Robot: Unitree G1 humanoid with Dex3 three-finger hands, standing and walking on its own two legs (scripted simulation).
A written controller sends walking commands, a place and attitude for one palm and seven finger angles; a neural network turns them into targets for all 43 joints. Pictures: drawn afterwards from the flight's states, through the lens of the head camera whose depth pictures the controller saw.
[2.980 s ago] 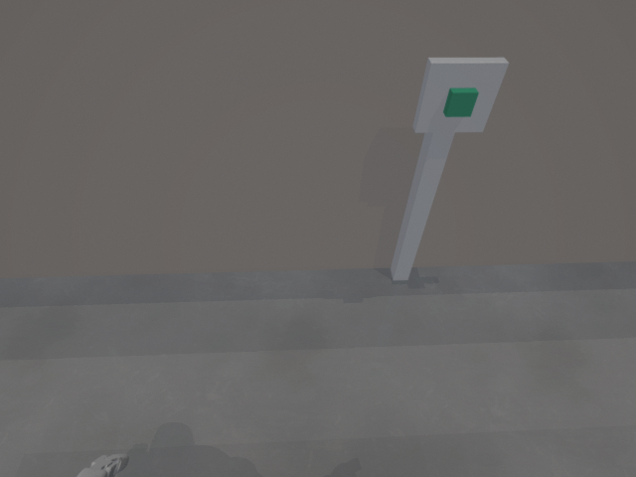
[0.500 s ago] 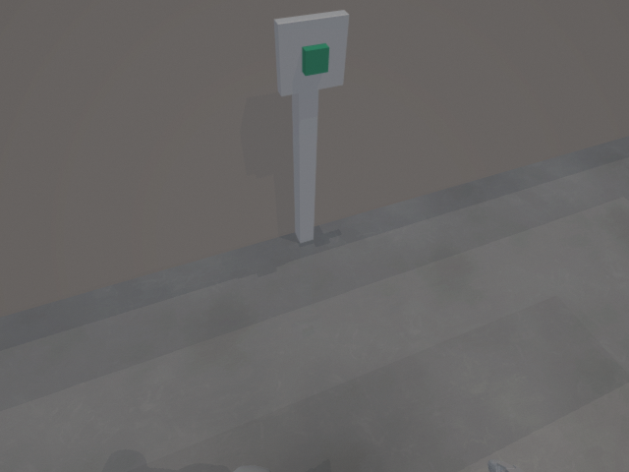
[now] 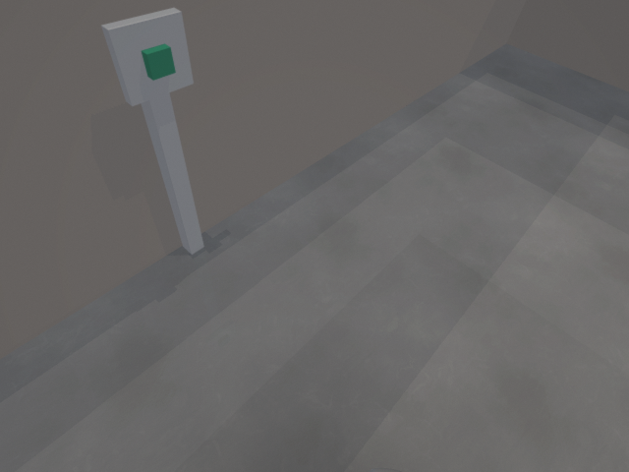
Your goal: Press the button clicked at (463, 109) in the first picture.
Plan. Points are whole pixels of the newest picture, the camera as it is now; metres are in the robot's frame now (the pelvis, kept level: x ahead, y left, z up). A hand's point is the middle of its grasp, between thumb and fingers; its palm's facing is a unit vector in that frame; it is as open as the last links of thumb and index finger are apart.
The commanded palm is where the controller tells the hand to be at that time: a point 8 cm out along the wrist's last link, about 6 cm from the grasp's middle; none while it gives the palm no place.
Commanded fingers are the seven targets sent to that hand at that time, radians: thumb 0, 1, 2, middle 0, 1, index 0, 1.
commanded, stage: walk to a spot facing it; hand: left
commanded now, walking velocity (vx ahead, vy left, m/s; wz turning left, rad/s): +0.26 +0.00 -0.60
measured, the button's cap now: (158, 61) +0.96 +0.42 +0.01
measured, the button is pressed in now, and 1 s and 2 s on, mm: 0 0 0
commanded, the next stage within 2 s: turn to face it in 1.88 s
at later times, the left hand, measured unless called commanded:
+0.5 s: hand out of the picture +0.14 +0.16 -0.18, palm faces -0.20 -0.96 -0.18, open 7.4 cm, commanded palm none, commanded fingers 0.00 0.90 0.90 -0.20 -0.30 -0.20 -0.30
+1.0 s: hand (285, 283) +0.48 +0.07 -0.17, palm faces -0.52 -0.84 -0.14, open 7.4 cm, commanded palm none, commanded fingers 0.00 0.90 0.90 -0.20 -0.30 -0.20 -0.30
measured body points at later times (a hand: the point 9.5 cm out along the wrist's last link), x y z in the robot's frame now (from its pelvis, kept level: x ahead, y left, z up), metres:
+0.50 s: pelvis +0.10 -0.02 -0.01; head +0.11 -0.01 +0.44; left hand +0.15 +0.21 -0.17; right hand +0.11 -0.30 -0.14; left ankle +0.22 +0.08 -0.72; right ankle -0.04 -0.15 -0.74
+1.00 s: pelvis +0.30 -0.04 +0.00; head +0.32 -0.03 +0.45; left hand +0.50 +0.11 -0.16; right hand +0.10 -0.18 -0.14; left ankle +0.25 +0.07 -0.74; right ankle +0.30 -0.22 -0.67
